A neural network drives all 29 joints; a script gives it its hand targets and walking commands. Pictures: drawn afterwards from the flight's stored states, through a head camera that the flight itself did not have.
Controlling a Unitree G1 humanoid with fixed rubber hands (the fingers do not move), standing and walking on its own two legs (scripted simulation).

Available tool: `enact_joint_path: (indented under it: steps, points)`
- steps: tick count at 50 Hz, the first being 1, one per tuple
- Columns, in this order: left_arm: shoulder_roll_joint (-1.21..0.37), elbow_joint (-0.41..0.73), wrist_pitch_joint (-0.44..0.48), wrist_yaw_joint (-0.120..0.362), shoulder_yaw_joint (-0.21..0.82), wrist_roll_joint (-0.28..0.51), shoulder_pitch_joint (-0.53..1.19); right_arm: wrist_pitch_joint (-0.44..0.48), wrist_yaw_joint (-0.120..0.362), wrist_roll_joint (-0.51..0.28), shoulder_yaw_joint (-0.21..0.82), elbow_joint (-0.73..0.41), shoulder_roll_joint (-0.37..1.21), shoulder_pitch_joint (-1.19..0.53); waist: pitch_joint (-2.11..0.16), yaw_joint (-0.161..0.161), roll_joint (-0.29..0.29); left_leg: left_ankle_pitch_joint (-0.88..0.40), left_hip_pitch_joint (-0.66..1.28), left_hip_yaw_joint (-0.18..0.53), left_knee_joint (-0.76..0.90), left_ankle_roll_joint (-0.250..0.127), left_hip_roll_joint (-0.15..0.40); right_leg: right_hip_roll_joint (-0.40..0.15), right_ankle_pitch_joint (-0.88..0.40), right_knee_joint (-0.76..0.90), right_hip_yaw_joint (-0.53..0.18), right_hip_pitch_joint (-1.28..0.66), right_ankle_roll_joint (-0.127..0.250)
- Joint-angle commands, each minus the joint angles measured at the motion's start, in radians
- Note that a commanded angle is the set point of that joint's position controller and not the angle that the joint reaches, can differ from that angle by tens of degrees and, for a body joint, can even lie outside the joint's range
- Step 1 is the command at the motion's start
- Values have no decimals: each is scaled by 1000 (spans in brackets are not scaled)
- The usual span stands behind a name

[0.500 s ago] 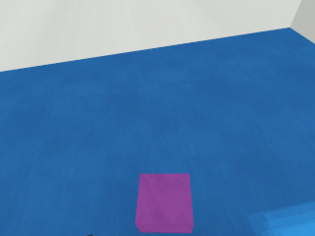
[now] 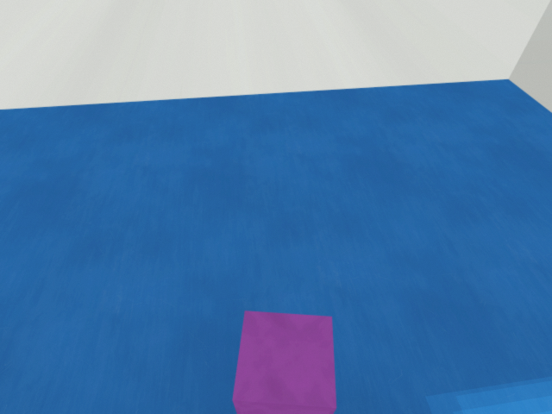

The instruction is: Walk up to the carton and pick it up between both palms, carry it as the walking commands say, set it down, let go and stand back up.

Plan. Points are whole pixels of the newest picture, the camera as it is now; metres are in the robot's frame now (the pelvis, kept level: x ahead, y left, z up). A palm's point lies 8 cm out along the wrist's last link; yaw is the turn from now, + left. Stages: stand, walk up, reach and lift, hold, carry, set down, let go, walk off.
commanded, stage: walk up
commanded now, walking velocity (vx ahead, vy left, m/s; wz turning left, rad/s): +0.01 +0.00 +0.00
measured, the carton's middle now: (285, 365) +0.42 +0.00 -0.68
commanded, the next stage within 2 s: stand in 0.08 s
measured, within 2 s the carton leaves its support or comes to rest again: neither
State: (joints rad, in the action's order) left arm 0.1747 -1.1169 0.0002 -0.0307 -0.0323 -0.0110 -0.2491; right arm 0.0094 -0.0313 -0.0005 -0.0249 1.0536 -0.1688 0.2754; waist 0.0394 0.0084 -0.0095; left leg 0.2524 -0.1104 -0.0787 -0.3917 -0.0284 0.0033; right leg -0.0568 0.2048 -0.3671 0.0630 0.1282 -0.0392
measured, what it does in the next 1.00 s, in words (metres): lowers itself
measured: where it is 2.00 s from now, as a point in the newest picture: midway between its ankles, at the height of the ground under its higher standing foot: outside the picture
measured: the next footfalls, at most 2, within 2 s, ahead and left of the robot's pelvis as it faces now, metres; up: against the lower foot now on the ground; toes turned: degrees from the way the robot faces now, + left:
none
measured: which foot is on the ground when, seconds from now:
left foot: down 0.00-1.00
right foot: down 0.00-1.00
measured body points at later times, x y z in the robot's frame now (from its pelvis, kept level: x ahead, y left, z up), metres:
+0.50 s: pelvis -0.02 +0.00 -0.02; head +0.04 +0.00 +0.42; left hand +0.16 +0.24 -0.14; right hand +0.17 -0.25 -0.14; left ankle -0.02 +0.10 -0.74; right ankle -0.01 -0.14 -0.74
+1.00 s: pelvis -0.07 -0.03 -0.08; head +0.07 -0.01 +0.35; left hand +0.18 +0.23 -0.19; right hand +0.18 -0.24 -0.18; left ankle -0.02 +0.10 -0.74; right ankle -0.01 -0.15 -0.74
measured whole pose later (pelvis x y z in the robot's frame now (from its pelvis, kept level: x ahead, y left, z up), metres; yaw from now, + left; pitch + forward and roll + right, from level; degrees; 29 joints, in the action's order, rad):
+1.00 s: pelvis -0.07 -0.03 -0.08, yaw +3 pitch +15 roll -1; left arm 0.27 -0.52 -0.45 0.09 -0.11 0.01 0.18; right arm -0.48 -0.01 -0.05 -0.08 0.42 -0.17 -0.10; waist 0.04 -0.01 0.00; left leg 0.41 -0.89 0.02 -1.03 0.01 0.02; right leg -0.02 0.38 -1.00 0.05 0.88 0.00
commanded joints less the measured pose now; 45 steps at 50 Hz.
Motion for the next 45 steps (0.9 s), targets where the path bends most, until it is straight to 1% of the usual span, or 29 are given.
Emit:
enact_joint_path:
  steps: [1,4,5,6,10,14,15,16,17,18,19,20,21,22,23,24,25,26,27,29,31,33,34,36,39,43,45]
  points:
    - [70,16,6,-4,-9,-2,-33,5,-4,0,-18,-11,-96,67,22,-9,18,-198,-60,92,87,-11,124,-66,-120,36,-51,-8,32]
    - [65,10,4,-6,-9,-3,-42,5,-6,0,-18,-4,-93,74,25,-9,17,-197,-65,95,87,-13,122,-68,-116,33,-49,-8,32]
    - [60,-7,4,-4,-3,4,-58,6,-5,-3,-2,8,-77,68,25,-4,10,-195,-50,122,104,-12,128,-57,-114,43,-59,0,35]
    - [59,-10,5,-4,-2,4,-60,6,-5,-3,-2,13,-79,70,31,-4,14,-191,-53,127,108,-13,130,-58,-111,46,-56,0,34]
    - [57,-24,6,-6,0,2,-71,9,-6,-4,-1,37,-75,76,36,-3,26,-193,-51,125,107,-11,123,-62,-116,53,-60,-4,35]
    - [53,-35,7,-7,-1,3,-81,10,-8,-4,2,53,-66,83,37,-6,26,-187,-55,124,106,-10,120,-65,-116,58,-61,-3,37]
    - [102,315,-19,-7,79,124,270,-13,1,-112,29,-298,-211,-268,-144,12,110,76,-393,67,-31,-11,46,51,83,-160,-53,160,89]
    - [157,666,-95,-14,58,83,621,-84,10,-97,20,-564,-191,-619,-156,-13,128,165,-398,61,-63,-11,56,37,143,-171,-39,185,108]
    - [181,659,-179,-19,43,38,590,-169,-2,-63,5,-538,-215,-568,-125,34,151,276,-479,106,-39,-13,82,39,185,-220,2,172,83]
    - [190,564,-275,-24,51,59,451,-267,-6,-49,-44,-501,-263,-449,-117,5,85,289,-488,72,-53,-19,82,39,181,-236,30,200,93]
    - [159,481,-367,-19,58,74,371,-367,-12,-59,-34,-457,-265,-373,-64,3,52,265,-496,54,-62,-25,81,38,150,-242,38,186,91]
    - [129,423,-457,-11,56,86,299,-466,-13,-70,0,-463,-252,-310,-26,3,20,203,-493,54,-78,-31,70,44,114,-230,25,200,94]
    - [119,387,-535,-4,57,95,236,-550,-11,-79,5,-440,-210,-237,-54,9,-3,114,-468,71,-93,-38,66,45,51,-215,-2,204,99]
    - [105,381,-595,6,59,101,174,-618,1,-84,14,-420,-161,-173,-112,13,-34,10,-445,94,-103,-40,57,51,-34,-208,-37,189,102]
    - [102,383,-636,14,56,96,127,-665,17,-90,28,-406,-118,-133,-189,14,-32,-134,-383,111,-129,-37,40,66,-145,-216,-60,174,101]
    - [99,405,-659,19,55,83,96,-686,29,-97,28,-398,-98,-105,-250,10,-14,-272,-317,131,-150,-33,32,79,-234,-223,-76,166,101]
    - [92,457,-659,28,58,77,74,-680,33,-102,2,-416,-89,-73,-290,23,-8,-371,-262,150,-161,-29,27,82,-301,-228,-87,144,93]
    - [94,501,-641,38,52,62,78,-658,38,-79,-19,-461,-92,-84,-300,17,0,-402,-245,150,-166,-24,21,82,-334,-225,-92,132,86]
    - [100,536,-622,47,42,43,100,-637,40,-50,-37,-501,-98,-108,-288,9,9,-393,-250,141,-168,-19,12,83,-345,-222,-96,131,83]
    - [113,602,-581,62,13,14,170,-590,42,-7,-46,-562,-97,-154,-253,0,13,-342,-289,124,-186,-15,-1,76,-328,-232,-103,155,78]
    - [120,681,-532,77,-23,-9,242,-540,45,34,-55,-629,-86,-194,-257,-6,20,-325,-354,115,-245,-13,-7,65,-311,-282,-104,230,72]
    - [125,734,-487,92,-51,-23,269,-493,47,54,-76,-677,-88,-204,-313,-13,27,-348,-398,109,-321,-4,-9,62,-326,-347,-99,294,59]
    - [136,753,-468,97,-64,-26,279,-475,46,51,-81,-695,-91,-221,-333,-11,26,-334,-430,105,-356,2,-10,61,-319,-381,-97,324,51]
    - [148,766,-438,104,-84,-23,280,-448,42,38,-84,-722,-93,-238,-370,-11,18,-300,-487,99,-411,11,-13,66,-302,-434,-87,363,35]
    - [152,758,-421,109,-88,-8,263,-440,35,10,-75,-738,-76,-230,-421,-14,8,-234,-534,89,-452,15,-20,75,-266,-467,-69,376,24]
    - [176,729,-425,115,-101,-2,315,-461,30,-17,-65,-752,-63,-277,-399,-4,-3,-61,-615,80,-476,15,-22,68,-108,-483,-59,412,17]
    - [197,711,-429,120,-107,4,393,-472,26,-28,-70,-754,-68,-341,-378,-7,5,20,-641,76,-485,17,-23,64,-14,-488,-54,446,18]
